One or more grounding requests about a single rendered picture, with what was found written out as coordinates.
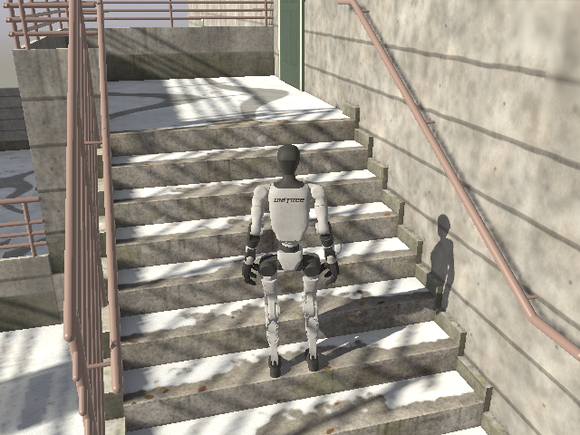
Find stairs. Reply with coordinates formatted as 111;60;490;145
111;121;488;435

